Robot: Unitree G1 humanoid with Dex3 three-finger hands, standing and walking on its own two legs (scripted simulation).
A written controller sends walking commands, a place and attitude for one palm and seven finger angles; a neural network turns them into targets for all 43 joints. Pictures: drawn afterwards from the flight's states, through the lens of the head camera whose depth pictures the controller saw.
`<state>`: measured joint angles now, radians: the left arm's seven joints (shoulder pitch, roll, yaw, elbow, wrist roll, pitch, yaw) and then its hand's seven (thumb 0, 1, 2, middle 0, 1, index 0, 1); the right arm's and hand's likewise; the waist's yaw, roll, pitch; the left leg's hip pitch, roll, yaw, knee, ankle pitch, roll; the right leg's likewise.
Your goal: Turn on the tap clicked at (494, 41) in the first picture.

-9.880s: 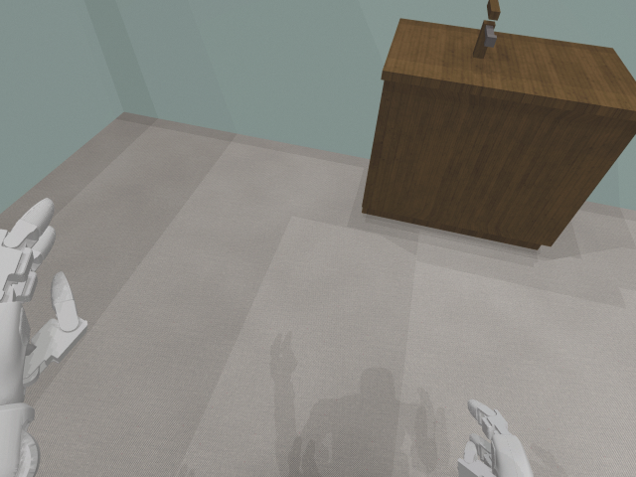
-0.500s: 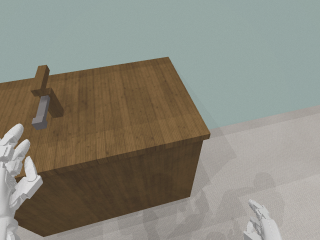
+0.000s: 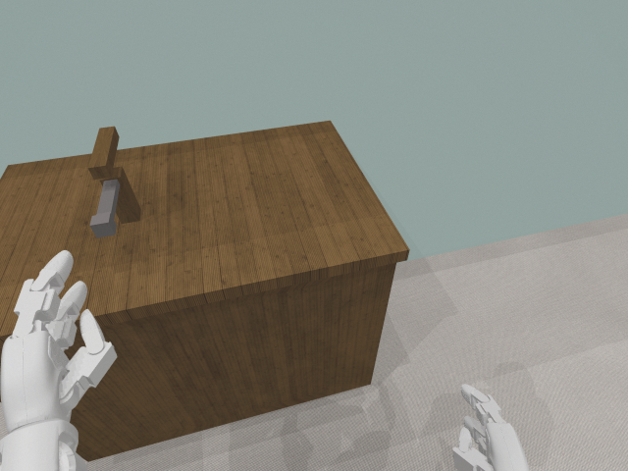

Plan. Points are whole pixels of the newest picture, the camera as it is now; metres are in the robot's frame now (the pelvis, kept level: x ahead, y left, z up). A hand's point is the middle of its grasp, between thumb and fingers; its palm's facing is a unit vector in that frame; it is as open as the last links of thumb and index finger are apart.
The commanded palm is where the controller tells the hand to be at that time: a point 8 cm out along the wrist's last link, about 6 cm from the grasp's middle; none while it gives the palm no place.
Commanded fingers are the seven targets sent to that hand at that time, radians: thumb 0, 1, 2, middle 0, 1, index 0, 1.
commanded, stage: turn the palm inward beside the body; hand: left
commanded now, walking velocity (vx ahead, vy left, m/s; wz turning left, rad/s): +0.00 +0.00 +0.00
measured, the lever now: (103, 225) +0.44 +0.40 +0.06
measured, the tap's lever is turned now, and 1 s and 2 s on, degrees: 0 0 0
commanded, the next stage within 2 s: reach beside the lever's end, fingers flat in 0.72 s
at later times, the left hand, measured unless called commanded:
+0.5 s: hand (129, 331) +0.21 +0.22 +0.13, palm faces +0.51 -0.85 -0.11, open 7.4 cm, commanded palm +0.15 +0.26 +0.15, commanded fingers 0.00 0.90 0.90 -0.20 -0.30 -0.20 -0.30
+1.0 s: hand (123, 323) +0.23 +0.24 +0.12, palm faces +0.56 -0.82 -0.13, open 7.4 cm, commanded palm +0.19 +0.28 +0.14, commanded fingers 0.00 0.90 0.90 -0.20 -0.30 -0.20 -0.30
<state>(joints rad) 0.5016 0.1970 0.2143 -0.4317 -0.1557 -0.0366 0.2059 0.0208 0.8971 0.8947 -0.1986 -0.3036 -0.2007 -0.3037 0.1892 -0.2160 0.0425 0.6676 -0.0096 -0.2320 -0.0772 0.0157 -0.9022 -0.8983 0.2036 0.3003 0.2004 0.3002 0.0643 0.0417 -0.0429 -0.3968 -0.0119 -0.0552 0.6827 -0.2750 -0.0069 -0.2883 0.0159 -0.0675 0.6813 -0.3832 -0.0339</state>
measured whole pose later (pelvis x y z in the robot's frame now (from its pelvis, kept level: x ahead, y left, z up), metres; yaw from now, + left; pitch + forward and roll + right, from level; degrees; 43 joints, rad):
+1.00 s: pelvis +0.03 -0.02 +0.00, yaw +0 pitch +1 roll +0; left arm 0.46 0.19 0.28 -0.36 -0.21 0.05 0.21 0.02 0.90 0.89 -0.20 -0.30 -0.20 -0.30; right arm 0.18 -0.22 0.02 0.67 -0.01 -0.17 -0.09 0.01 -0.90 -0.90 0.20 0.30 0.20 0.30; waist 0.07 0.04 -0.06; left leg -0.36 -0.01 -0.06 0.65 -0.31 -0.02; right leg -0.25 0.02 -0.07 0.65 -0.42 -0.05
